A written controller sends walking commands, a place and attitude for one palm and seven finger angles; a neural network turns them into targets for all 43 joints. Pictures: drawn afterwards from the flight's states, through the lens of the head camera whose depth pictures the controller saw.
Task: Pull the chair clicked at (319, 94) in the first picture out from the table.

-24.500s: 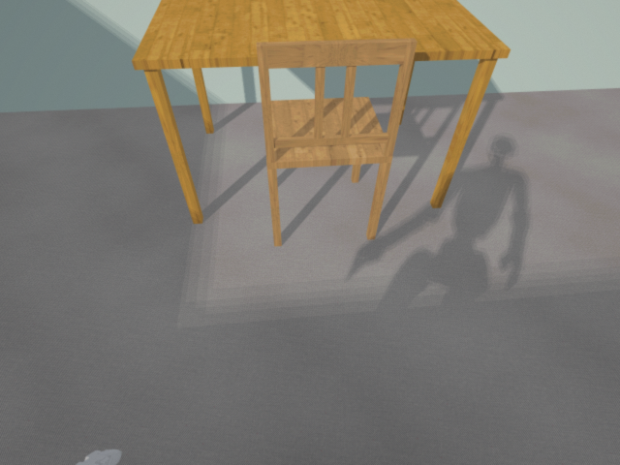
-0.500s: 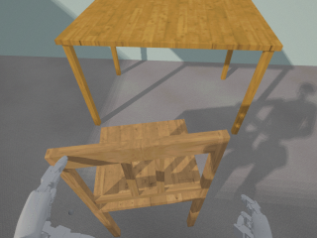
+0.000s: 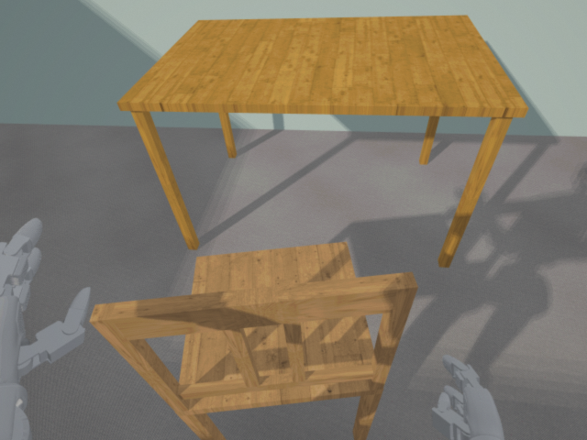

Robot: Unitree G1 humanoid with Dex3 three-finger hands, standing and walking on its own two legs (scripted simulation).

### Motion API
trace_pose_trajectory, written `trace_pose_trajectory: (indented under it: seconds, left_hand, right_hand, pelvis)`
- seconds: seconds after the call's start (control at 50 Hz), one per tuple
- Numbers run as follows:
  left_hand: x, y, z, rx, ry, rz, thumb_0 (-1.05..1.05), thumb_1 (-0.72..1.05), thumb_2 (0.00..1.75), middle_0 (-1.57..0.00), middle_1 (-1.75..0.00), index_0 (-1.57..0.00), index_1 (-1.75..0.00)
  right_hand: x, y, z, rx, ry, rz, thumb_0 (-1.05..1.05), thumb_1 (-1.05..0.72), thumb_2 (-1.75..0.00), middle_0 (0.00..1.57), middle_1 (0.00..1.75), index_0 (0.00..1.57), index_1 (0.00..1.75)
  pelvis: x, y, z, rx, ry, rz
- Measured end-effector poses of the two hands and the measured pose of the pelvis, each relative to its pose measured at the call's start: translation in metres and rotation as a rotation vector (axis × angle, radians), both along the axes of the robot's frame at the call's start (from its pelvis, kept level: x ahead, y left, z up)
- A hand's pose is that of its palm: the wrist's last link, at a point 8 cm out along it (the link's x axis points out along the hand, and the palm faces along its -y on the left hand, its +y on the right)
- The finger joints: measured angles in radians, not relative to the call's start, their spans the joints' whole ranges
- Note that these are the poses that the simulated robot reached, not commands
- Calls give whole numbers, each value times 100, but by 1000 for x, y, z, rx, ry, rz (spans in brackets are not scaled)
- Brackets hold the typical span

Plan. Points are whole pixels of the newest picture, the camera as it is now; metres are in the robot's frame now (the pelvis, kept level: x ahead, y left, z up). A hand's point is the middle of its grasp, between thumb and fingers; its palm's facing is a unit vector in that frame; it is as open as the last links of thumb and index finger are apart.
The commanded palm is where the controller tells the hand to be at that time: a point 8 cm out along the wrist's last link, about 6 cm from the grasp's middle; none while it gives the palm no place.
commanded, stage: draw the hand back to the body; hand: left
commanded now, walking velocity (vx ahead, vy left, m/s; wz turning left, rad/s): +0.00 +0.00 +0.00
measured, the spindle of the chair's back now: (243, 355) +0.28 +0.13 -0.12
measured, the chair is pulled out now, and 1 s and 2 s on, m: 0.57 0.57 0.57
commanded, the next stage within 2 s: step back with the hand held close in 0.40 s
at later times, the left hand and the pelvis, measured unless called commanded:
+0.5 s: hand (49, 313) +0.19 +0.28 +0.16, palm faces +0.45 -0.78 -0.44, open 7.4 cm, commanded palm +0.14 +0.31 +0.18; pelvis -0.01 +0.01 +0.00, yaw -1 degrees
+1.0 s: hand (21, 359) +0.14 +0.28 +0.16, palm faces +0.36 -0.77 -0.52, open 7.4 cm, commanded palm +0.09 +0.32 +0.18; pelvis -0.06 +0.02 +0.00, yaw -2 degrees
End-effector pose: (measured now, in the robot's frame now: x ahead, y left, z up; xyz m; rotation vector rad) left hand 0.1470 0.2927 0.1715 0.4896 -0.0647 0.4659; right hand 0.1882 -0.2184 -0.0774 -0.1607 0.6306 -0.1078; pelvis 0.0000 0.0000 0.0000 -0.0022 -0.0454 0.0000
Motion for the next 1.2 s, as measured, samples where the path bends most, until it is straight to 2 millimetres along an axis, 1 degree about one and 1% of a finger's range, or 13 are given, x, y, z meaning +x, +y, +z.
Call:
trace_pose_trajectory:
  seconds: [0.12, 0.16, 0.24, 0.3, 0.44, 0.54, 0.58, 0.66, 0.74, 0.84, 1.04, 1.12, 1.2]
  left_hand:
    - [7, 6, 15, 41, -42, -9, 1, 75, 83, -19, -27, -20, -27]
    - [8, 7, 14, 36, -39, -8, 1, 79, 85, -19, -28, -20, -28]
    - [9, 8, 7, 15, -11, -13, 1, 85, 88, -20, -29, -20, -29]
    - [8, 8, 4, 7, 1, -20, 1, 87, 89, -20, -29, -21, -30]
    - [3, 13, 10, 23, -24, -20, 1, 89, 90, -21, -30, -21, -30]
    - [0, 18, 9, 16, -32, -9, 1, 89, 90, -21, -30, -21, -30]
    - [0, 19, 13, 21, -47, -22, 1, 89, 90, -21, -30, -21, -30]
    - [4, 23, 19, 62, -60, -56, 1, 89, 90, -21, -30, -21, -30]
    - [2, 22, 12, 82, 4, -100, 1, 89, 90, -21, -30, -21, -30]
    - [-10, 19, 3, 92, 60, -139, 1, 89, 90, -21, -30, -21, -30]
    - [-49, 20, 13, 113, -32, -109, 1, 89, 90, -21, -30, -21, -30]
    - [-62, 23, 9, 93, -57, -97, 1, 89, 90, -21, -30, -21, -30]
    - [-70, 32, 5, 87, -69, -94, 1, 89, 90, -21, -30, -21, -30]
  right_hand:
    - [-3, -9, 0, -14, 24, -18, 2, -90, -90, 20, 30, 21, 30]
    - [-6, -10, 0, -14, 34, -27, 2, -90, -90, 20, 30, 21, 30]
    - [-11, -11, -2, -17, 54, -40, 2, -90, -90, 20, 30, 20, 30]
    - [-15, -9, -2, -20, 61, -43, 2, -90, -90, 20, 30, 20, 30]
    - [-19, 2, -2, -11, 58, -33, 2, -90, -90, 20, 30, 20, 30]
    - [-20, 9, -1, -4, 49, -17, 2, -90, -90, 20, 30, 21, 30]
    - [-21, 11, 0, -5, 51, -9, 2, -90, -90, 20, 30, 21, 30]
    - [-27, 11, 0, -10, 73, -20, 1, -90, -90, 21, 30, 21, 30]
    - [-39, 8, -1, -14, 98, -62, 1, -90, -90, 21, 30, 21, 30]
    - [-59, 4, -3, -28, 130, -101, 1, -90, -90, 20, 30, 21, 30]
    - [-95, 1, -8, -46, 132, -105, 1, -90, -90, 20, 30, 21, 30]
    - [-109, -1, -7, -64, 119, -108, 1, -90, -90, 20, 30, 21, 30]
    - [-123, 2, -3, -89, 113, -114, 1, -90, -90, 20, 30, 21, 30]
  pelvis:
    - [3, 1, 2, -2, -6, -9]
    - [3, 2, 3, -3, -6, -11]
    - [2, 5, 4, -3, -5, -15]
    - [1, 7, 4, -3, -5, -17]
    - [-3, 11, 4, -4, -12, -17]
    - [-7, 14, 4, -4, -14, -15]
    - [-9, 15, 4, -9, -9, -16]
    - [-17, 19, 5, -12, 11, -25]
    - [-25, 24, 5, -8, 31, -37]
    - [-38, 26, 3, -3, 43, -41]
    - [-67, 20, -2, -19, 45, -27]
    - [-79, 24, -5, -25, 47, -27]
    - [-88, 30, -6, -30, 48, -26]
